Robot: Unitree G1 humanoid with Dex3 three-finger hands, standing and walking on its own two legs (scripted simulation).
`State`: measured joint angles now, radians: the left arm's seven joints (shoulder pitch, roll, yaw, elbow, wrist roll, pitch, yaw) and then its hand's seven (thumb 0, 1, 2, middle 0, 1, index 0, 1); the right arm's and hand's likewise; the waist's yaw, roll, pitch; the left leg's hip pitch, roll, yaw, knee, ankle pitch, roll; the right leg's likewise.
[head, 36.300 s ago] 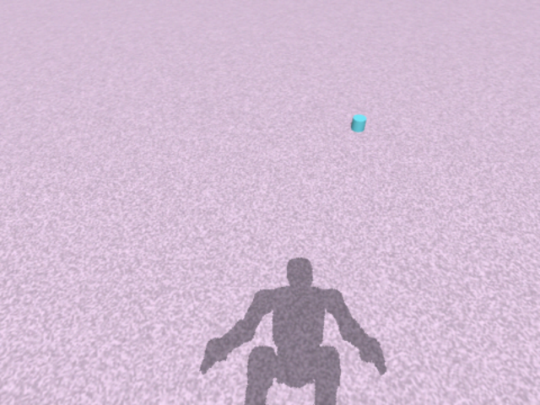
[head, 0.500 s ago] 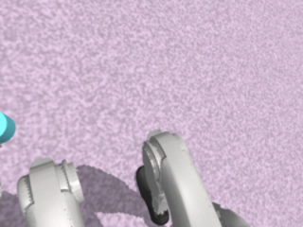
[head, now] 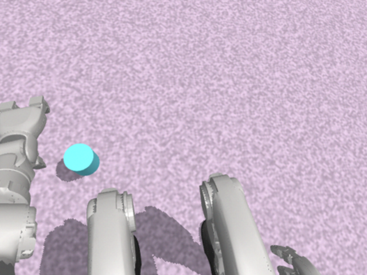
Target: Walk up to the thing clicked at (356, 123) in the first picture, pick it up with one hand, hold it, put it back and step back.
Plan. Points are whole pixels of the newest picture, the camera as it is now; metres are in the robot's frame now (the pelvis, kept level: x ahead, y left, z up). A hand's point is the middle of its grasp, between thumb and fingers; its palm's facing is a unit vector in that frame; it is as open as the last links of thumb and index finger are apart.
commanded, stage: withdraw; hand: left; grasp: from above
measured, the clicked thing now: (82, 160) +0.45 +0.27 -0.33
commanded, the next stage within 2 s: home in 0.42 s
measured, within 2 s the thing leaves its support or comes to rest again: neither
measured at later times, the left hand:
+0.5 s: hand (56, 146) +0.46 +0.30 -0.20, palm faces -0.34 -0.02 -0.94, open 14.0 cm
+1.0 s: hand (22, 180) +0.34 +0.27 -0.02, palm faces -0.34 -0.54 -0.77, open 8.9 cm
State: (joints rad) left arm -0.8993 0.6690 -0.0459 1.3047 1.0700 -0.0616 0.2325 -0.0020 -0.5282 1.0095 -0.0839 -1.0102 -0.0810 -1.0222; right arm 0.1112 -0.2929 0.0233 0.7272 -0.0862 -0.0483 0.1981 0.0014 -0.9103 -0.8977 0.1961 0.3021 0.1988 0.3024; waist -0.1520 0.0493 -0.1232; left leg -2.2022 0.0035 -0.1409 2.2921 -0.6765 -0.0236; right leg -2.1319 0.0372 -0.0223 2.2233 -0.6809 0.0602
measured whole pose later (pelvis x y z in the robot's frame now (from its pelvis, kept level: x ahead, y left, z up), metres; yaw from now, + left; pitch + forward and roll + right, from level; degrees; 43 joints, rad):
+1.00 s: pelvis +0.01 +0.00 +0.10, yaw +3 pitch +33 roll -6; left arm -0.31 0.49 0.03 0.53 0.63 0.03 0.04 0.00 0.58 0.85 -0.21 -0.35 -0.21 -0.36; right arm 0.15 -0.29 -0.04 0.63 0.00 0.03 0.06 0.01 -0.90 -0.89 0.20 0.30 0.20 0.30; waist -0.06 0.03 -0.19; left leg -1.90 0.01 -0.11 1.98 -0.66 -0.02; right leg -1.83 0.01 -0.02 1.92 -0.66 0.05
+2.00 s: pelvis +0.08 +0.00 +0.35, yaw +8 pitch +10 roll -2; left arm 0.51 0.22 0.03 -0.13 -0.05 0.47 0.02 0.01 0.91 0.90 -0.20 -0.30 -0.20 -0.30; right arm 0.27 -0.22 0.03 0.50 0.01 -0.23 -0.18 0.01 -0.90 -0.89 0.20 0.30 0.20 0.30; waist -0.04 0.04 -0.17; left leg -0.71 0.02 -0.08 1.01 -0.48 -0.03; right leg -0.65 -0.01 -0.04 0.95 -0.48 0.02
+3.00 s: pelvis +0.08 +0.00 +0.35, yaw +8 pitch +10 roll -2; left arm 0.50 0.22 0.03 -0.14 -0.05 0.47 0.02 0.01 0.91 0.90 -0.20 -0.30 -0.20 -0.30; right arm 0.28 -0.22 0.04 0.53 0.01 -0.23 -0.18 0.01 -0.90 -0.89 0.20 0.30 0.20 0.30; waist -0.03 0.04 -0.15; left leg -0.71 0.03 -0.08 1.02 -0.48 -0.03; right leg -0.65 -0.01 -0.03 0.96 -0.48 0.02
